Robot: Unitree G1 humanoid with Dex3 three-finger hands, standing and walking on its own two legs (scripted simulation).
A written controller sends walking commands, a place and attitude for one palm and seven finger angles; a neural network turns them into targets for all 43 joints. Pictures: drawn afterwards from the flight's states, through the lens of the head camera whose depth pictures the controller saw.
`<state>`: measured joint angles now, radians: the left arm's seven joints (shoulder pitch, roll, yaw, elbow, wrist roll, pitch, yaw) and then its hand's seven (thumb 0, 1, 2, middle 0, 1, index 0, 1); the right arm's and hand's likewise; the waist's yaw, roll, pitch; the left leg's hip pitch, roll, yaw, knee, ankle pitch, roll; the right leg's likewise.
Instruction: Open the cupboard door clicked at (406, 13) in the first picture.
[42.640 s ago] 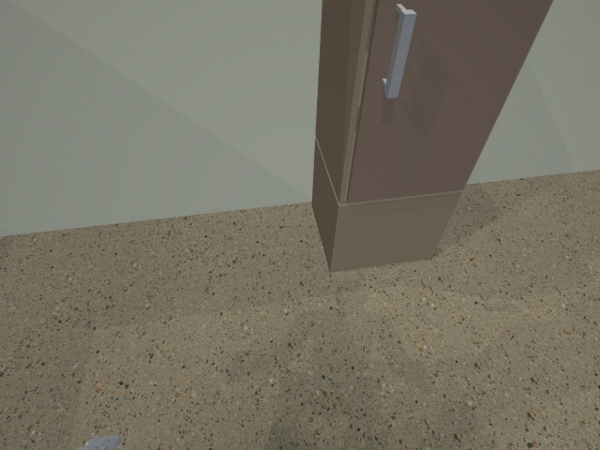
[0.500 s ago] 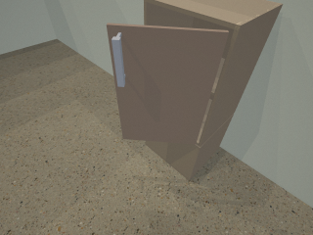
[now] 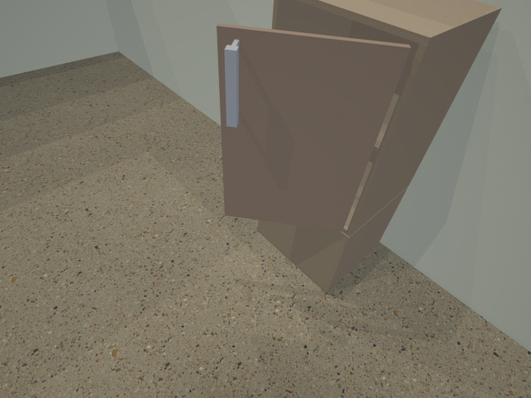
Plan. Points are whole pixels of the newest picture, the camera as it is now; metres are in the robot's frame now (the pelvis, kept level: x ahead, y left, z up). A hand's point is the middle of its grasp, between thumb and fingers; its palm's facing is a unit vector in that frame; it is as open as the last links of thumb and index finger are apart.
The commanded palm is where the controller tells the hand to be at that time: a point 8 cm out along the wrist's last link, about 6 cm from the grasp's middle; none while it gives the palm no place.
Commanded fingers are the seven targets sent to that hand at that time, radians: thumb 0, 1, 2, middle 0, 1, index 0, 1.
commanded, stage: come to a stop and stand still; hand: left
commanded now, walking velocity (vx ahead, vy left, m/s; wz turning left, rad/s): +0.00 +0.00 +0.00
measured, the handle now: (234, 84) +0.71 +0.13 +0.14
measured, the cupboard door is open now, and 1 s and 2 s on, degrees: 40 40 40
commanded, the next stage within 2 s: look again from close up in 1.00 s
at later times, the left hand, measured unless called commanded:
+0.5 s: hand out of the picture -0.11 +0.21 -0.17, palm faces +0.03 -0.98 -0.18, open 7.4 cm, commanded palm none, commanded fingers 0.00 0.90 0.90 -0.20 -0.30 -0.20 -0.30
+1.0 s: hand out of the picture -0.12 +0.24 -0.17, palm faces +0.01 -0.99 -0.15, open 7.4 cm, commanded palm none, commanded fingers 0.00 0.90 0.90 -0.20 -0.30 -0.20 -0.30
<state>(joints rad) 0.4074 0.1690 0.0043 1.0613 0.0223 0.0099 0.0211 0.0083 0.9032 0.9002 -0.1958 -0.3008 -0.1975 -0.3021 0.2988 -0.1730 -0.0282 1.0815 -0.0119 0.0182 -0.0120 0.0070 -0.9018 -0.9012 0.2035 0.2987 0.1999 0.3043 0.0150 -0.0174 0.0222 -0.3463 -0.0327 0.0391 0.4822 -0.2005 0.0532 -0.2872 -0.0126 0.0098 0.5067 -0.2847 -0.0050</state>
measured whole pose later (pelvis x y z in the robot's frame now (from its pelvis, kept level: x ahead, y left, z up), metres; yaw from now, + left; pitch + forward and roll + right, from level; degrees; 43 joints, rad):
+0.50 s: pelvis -0.11 +0.03 +0.00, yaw -3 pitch -2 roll +0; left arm 0.41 0.17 0.04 1.00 0.02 0.04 0.02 0.00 0.91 0.90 -0.19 -0.30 -0.20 -0.30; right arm 0.34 -0.13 -0.05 1.05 -0.03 0.03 -0.03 0.02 -0.93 -0.90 0.21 0.30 0.20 0.30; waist 0.00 -0.03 -0.08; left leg -0.38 -0.06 0.08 0.43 -0.22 -0.01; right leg -0.08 0.04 -0.06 0.39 -0.39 -0.10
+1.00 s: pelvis -0.15 +0.06 +0.01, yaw -2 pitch +1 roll +0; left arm 0.31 0.19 0.06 1.00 0.03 0.02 -0.02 0.01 0.91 0.90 -0.19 -0.30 -0.20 -0.30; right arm 0.43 -0.08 -0.01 1.09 -0.03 -0.04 -0.03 0.01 -0.90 -0.90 0.20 0.30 0.20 0.30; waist -0.01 -0.05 -0.04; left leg -0.22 0.03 0.05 0.42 -0.21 0.01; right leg -0.57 -0.04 -0.03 1.11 -0.26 -0.02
